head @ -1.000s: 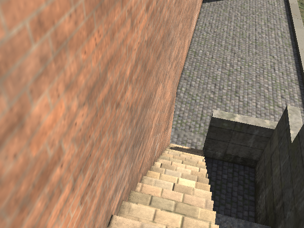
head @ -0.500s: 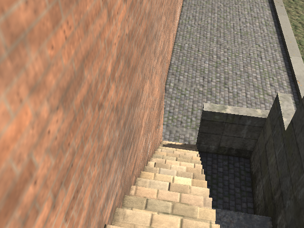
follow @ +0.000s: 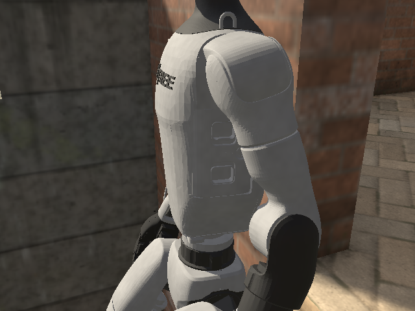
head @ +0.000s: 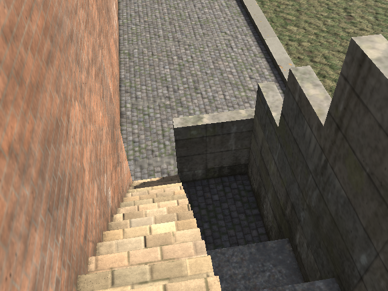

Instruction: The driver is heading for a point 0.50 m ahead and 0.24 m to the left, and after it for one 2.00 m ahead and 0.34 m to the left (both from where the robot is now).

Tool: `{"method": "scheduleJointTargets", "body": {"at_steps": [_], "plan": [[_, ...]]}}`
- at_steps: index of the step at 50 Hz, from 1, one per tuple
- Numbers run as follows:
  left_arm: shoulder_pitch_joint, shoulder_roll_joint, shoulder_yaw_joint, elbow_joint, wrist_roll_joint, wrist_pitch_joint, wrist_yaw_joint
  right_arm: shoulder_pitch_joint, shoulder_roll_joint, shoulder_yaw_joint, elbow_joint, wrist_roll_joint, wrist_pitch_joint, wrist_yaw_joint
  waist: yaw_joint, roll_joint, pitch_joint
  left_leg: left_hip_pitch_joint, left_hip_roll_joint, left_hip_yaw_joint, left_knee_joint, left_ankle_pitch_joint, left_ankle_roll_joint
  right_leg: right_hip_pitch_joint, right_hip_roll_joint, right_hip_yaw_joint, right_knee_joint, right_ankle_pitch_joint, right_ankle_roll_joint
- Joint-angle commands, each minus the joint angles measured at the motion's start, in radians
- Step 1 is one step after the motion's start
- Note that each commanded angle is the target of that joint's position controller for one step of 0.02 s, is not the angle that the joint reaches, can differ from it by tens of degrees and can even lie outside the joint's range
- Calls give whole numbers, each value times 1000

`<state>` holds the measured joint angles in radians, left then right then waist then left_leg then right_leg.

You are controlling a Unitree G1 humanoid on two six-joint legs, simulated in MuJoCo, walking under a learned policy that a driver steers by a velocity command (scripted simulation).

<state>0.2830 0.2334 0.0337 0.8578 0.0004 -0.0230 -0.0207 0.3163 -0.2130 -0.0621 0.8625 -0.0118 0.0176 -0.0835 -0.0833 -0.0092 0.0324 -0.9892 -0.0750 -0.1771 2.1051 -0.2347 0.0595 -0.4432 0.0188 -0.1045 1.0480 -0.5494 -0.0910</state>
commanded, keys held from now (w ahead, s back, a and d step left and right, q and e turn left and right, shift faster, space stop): w+q+shift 0.70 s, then w+e+shift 0.30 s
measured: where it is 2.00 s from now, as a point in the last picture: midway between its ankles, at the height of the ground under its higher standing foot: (136, 275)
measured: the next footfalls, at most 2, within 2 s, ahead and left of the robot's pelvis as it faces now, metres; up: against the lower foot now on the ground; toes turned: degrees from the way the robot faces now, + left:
left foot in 0.62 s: +0.25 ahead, +0.18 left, -0.20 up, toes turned +33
right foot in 1.02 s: +0.58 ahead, +0.26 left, -0.43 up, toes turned +36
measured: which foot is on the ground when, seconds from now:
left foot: up 0.00-0.60, down 0.62-1.00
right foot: down 0.00-0.60, up 0.62-1.00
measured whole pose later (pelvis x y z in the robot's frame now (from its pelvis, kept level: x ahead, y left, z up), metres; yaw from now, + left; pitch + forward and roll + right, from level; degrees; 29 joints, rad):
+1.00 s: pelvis +0.47 +0.26 -0.31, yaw +36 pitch +0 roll +1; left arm 0.40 0.26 0.03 0.93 0.11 0.03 -0.11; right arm 0.34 -0.23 -0.06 0.97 -0.01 -0.14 -0.17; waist 0.03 -0.09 -0.02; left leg -0.18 -0.02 0.22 1.52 -0.73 0.05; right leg -0.42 0.07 -0.02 0.68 0.29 0.00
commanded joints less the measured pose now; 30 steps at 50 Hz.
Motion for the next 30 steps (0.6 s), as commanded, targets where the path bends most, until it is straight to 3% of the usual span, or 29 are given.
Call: {"method": "scheduleJointTargets", "body": {"at_steps": [1,2,3,4,5,6,7,8,9,10,12,13,14,15,16,17,18,20,21,22,23,24,25,26,27,28,29,30], "plan": [[-30,22,-19,-27,6,-45,-30,-17,53,34,-91,-37,14,8,-41,-59,-47,-162,37,-34,-238,255,-34,9,-374,432,-463,670,182],[-76,35,-21,-25,6,-53,-34,-5,29,26,-87,-35,20,15,-62,-92,-12,-188,48,-60,-297,304,-33,23,-337,390,-444,684,198],[-114,64,-19,-13,7,-56,-33,-19,22,23,-87,-42,44,14,-87,-130,25,-189,59,-57,-314,309,-33,17,-341,371,-461,745,182],[-108,79,-17,0,13,-55,-34,-33,-7,14,-90,-42,57,14,-78,-148,45,-194,69,-58,-359,287,-22,47,-340,353,-474,738,152],[16,94,2,50,21,-70,-38,-55,-38,6,-80,-57,69,15,-28,-76,65,-250,87,-34,-505,368,-4,160,-307,331,-487,542,144],[76,64,-2,86,14,-87,-22,-169,-26,2,-116,-57,70,20,45,18,137,-343,82,-47,-549,420,24,178,-289,346,-457,423,157],[109,73,-1,104,25,-97,-15,-208,-3,4,-134,-45,68,29,61,16,157,-415,86,-48,-607,447,37,241,-300,361,-459,311,148],[95,54,-8,118,28,-102,-8,-208,32,18,-150,-40,68,46,37,36,166,-363,90,-46,-701,548,38,192,-283,303,-456,284,146],[82,57,-11,133,18,-106,-7,-183,40,16,-121,-33,73,53,25,37,147,-237,98,-39,-757,605,39,132,-279,281,-487,322,130],[57,67,-14,133,17,-101,-5,-154,15,5,-111,-28,74,60,3,37,123,-123,111,-34,-828,656,49,116,-291,249,-529,355,107],[60,75,-10,138,22,-103,3,-180,-13,-8,-90,-37,74,70,20,22,128,-47,122,-2,-923,727,60,138,-293,180,-504,345,83],[68,67,-7,135,28,-97,4,-248,-27,-15,-100,-32,74,77,53,32,150,-85,120,19,-942,717,68,196,-284,151,-487,317,80],[111,43,-8,132,20,-89,14,-280,15,-5,-97,-51,72,81,89,51,133,-128,119,42,-971,724,60,291,-283,125,-439,331,86],[139,24,-10,150,25,-74,16,-310,20,-6,-112,-44,67,82,115,44,171,-146,122,62,-1002,762,66,293,-289,79,-380,347,102],[176,-7,-15,152,26,-78,20,-312,33,0,-122,-25,49,80,139,21,164,-134,123,95,-1025,739,74,311,-296,25,-345,393,114],[170,-3,-18,151,46,-76,22,-337,28,7,-134,-5,41,76,151,-9,160,-75,126,106,-1068,739,66,298,-303,-10,-307,444,123],[185,20,-14,151,47,-87,19,-380,3,-1,-154,-12,35,80,174,-8,169,-39,129,143,-1133,768,64,294,-309,-25,-297,395,124],[285,5,-21,182,58,-78,19,-430,-15,-15,-183,-13,33,94,216,10,143,-36,130,183,-1183,778,78,376,-350,-7,-204,413,96],[297,21,-18,173,46,-87,24,-465,-8,-13,-185,-19,40,101,221,0,162,-60,155,207,-1227,748,68,390,-378,-21,-187,447,82],[339,39,-11,181,45,-88,25,-480,-21,-17,-189,-17,44,103,245,0,160,-81,162,237,-1266,741,66,445,-391,-17,-165,482,76],[349,90,12,175,68,-91,36,-499,-26,-21,-185,4,34,116,263,-14,96,-69,191,213,-1245,740,65,475,-426,24,-142,400,56],[327,100,17,166,74,-121,35,-502,-32,-25,-163,21,43,115,229,-39,71,-104,214,224,-1169,726,58,541,-452,70,-128,381,8],[321,110,23,166,75,-130,29,-496,-42,-26,-169,12,69,107,216,-58,79,-121,232,196,-1183,695,54,569,-487,75,-128,435,-6],[306,79,19,159,78,-139,27,-474,-46,-32,-165,-6,88,110,180,-45,93,-55,243,226,-1219,682,58,534,-463,62,-132,493,-6],[140,84,17,137,75,-135,41,-331,-55,-31,-112,-7,97,130,80,-51,101,263,233,247,-1262,723,90,296,-440,-4,-26,542,19],[46,84,10,107,52,-131,35,-109,-95,-51,-28,0,105,138,-31,28,-8,747,137,384,-1233,690,100,37,-373,-126,116,691,51],[83,120,23,118,50,-105,30,31,-142,-70,60,-6,105,141,-75,96,-72,985,82,402,-1274,563,121,4,-312,-162,251,694,67],[58,155,42,141,80,-100,16,239,-169,-89,151,8,108,129,-160,86,-88,1239,64,348,-1246,378,149,-148,-254,-115,455,564,70]]}}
